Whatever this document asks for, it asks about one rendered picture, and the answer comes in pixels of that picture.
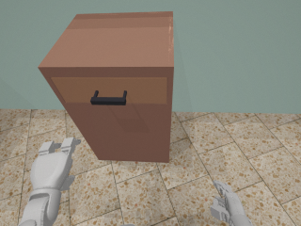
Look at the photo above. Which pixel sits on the robot right hand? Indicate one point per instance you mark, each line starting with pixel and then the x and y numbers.
pixel 223 209

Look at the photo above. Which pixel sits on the robot left hand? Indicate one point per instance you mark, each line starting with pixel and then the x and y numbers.
pixel 51 169

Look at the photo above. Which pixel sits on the handle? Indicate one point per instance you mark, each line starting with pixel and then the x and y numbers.
pixel 108 100

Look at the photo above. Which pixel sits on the drawer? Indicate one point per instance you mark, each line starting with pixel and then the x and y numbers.
pixel 140 90

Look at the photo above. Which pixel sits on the cabinet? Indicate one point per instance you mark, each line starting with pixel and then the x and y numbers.
pixel 119 44

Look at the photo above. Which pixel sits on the robot left forearm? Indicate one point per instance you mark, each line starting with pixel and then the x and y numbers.
pixel 42 207

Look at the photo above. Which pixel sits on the robot right forearm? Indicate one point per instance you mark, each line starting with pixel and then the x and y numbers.
pixel 240 220

